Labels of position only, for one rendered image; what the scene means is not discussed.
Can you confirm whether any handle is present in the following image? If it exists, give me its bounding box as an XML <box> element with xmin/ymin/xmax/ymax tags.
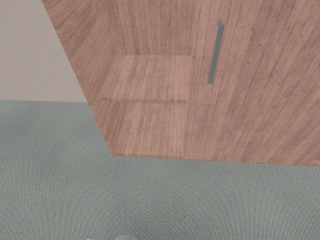
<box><xmin>208</xmin><ymin>20</ymin><xmax>225</xmax><ymax>84</ymax></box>

